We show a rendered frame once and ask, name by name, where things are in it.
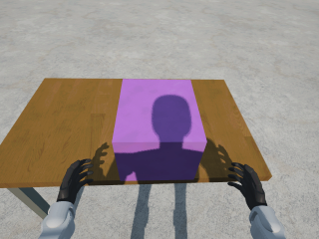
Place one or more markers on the robot right hand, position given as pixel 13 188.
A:
pixel 251 186

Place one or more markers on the robot right forearm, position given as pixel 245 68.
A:
pixel 264 223

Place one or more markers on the robot left hand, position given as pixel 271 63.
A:
pixel 71 183

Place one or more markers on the table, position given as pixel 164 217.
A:
pixel 70 119

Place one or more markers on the carton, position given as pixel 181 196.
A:
pixel 158 133

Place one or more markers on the robot left forearm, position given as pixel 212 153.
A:
pixel 59 223

